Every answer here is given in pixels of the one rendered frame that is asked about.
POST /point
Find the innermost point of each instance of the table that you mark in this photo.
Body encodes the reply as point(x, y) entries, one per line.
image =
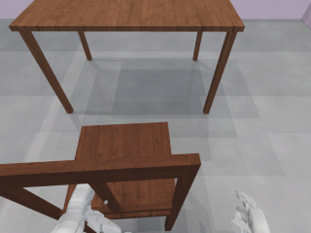
point(128, 16)

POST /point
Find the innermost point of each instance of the robot left hand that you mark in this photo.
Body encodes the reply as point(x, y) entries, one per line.
point(79, 203)

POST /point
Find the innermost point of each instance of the chair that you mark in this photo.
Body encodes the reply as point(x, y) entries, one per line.
point(130, 165)

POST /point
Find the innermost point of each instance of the robot right hand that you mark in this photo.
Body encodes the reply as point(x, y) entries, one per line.
point(254, 220)

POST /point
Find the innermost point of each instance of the robot left forearm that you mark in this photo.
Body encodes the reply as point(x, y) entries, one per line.
point(70, 222)

